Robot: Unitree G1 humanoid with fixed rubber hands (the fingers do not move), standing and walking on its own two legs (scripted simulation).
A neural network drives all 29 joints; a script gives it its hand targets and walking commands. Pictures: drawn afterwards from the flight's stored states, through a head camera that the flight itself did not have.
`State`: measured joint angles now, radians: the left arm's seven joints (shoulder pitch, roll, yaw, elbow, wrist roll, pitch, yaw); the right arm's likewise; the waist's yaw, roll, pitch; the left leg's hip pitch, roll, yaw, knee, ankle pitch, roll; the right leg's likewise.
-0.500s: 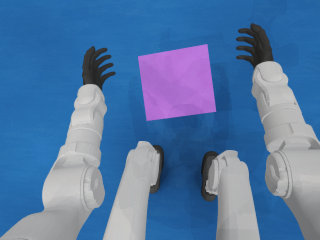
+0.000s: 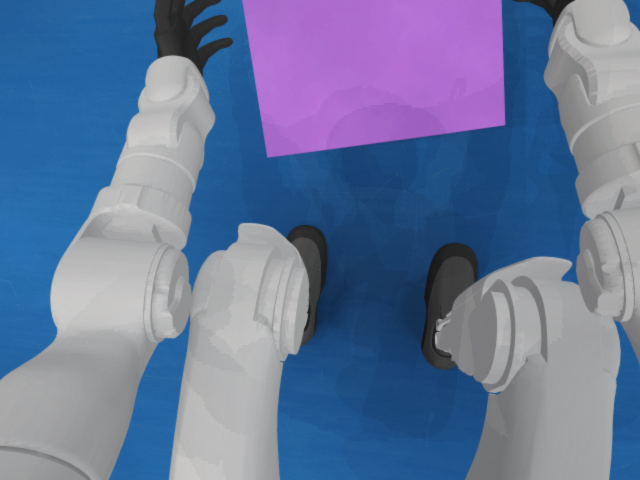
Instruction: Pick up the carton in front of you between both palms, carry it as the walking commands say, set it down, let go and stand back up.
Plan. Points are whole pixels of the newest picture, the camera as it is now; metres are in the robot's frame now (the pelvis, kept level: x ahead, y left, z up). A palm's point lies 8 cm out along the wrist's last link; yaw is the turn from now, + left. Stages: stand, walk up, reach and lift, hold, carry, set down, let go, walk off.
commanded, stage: reach and lift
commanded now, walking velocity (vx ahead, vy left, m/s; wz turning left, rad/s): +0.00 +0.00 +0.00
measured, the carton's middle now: (370, 53) +0.51 +0.03 -0.25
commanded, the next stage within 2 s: none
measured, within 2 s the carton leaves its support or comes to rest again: leaves its support in 0.84 s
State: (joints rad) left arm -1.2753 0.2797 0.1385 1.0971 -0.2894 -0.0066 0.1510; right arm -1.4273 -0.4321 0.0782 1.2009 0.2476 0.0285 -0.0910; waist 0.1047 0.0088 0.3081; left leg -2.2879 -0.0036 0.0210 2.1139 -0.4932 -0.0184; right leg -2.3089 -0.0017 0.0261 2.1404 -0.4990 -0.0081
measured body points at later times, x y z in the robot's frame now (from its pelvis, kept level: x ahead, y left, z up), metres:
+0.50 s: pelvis +0.01 +0.00 +0.00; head +0.37 +0.00 +0.27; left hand +0.51 +0.20 -0.18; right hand +0.55 -0.12 -0.19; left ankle +0.13 +0.12 -0.34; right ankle +0.13 -0.12 -0.34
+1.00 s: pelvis +0.00 +0.00 +0.00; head +0.32 -0.01 +0.32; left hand +0.51 +0.18 -0.12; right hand +0.54 -0.12 -0.12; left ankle +0.13 +0.12 -0.34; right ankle +0.13 -0.12 -0.34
